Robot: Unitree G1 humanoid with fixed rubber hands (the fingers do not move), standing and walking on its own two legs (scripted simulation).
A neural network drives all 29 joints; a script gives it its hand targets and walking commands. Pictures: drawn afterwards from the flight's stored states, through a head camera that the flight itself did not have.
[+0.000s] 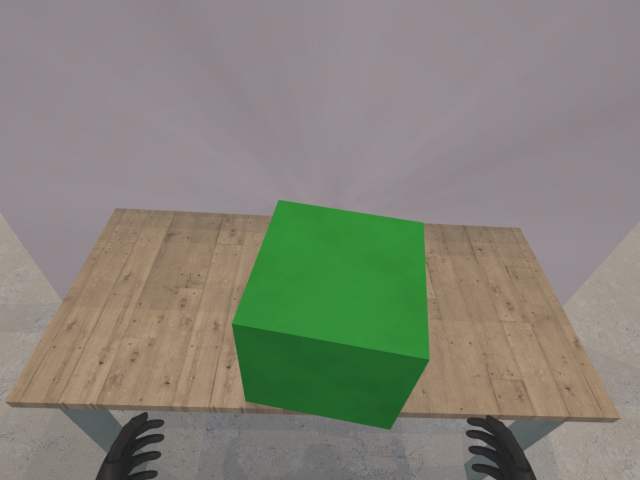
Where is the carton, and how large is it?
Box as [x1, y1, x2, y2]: [232, 200, 429, 429]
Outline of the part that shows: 278,200 232,322 245,400 389,429 429,359 423,223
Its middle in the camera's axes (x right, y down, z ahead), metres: +0.02 +0.13 +0.65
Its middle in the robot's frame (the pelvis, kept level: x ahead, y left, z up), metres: +0.40 -0.01 -0.08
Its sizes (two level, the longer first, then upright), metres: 0.249 0.248 0.245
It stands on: a table, 0.57 m high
